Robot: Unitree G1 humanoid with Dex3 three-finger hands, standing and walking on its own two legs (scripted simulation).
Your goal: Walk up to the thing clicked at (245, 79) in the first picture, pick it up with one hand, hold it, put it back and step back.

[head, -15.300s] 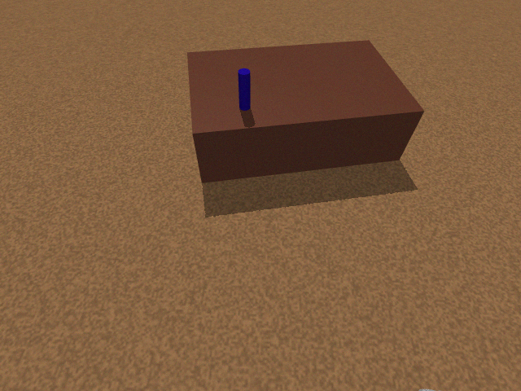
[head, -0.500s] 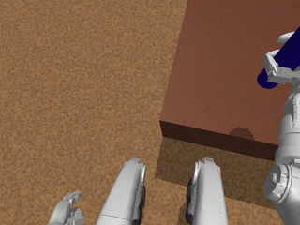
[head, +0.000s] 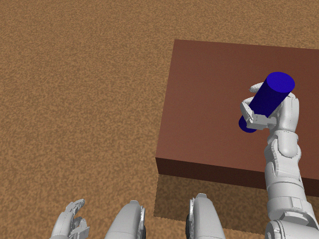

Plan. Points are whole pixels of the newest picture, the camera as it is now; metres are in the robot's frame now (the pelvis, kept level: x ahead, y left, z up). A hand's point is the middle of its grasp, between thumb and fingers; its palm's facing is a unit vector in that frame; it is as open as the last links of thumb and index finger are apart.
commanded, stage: lift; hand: right
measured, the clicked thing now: (261, 106) +0.41 -0.22 +0.05
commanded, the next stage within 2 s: hold in 0.92 s
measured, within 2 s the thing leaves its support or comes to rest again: neither
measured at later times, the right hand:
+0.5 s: hand (258, 107) +0.38 -0.19 +0.09, palm faces +0.18 +0.98 -0.02, open 7.1 cm
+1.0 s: hand (256, 105) +0.37 -0.18 +0.11, palm faces +0.16 +0.99 -0.02, open 7.1 cm
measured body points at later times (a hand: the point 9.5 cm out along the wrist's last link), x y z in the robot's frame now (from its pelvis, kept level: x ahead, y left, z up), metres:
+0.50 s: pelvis +0.01 +0.00 +0.05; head +0.09 -0.01 +0.49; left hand +0.13 +0.25 -0.07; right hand +0.36 -0.24 +0.10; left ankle +0.00 +0.14 -0.63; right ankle +0.06 -0.13 -0.63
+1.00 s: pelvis +0.03 +0.01 +0.06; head +0.09 +0.00 +0.51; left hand +0.17 +0.25 -0.05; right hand +0.36 -0.23 +0.12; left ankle +0.00 +0.14 -0.63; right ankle +0.06 -0.13 -0.63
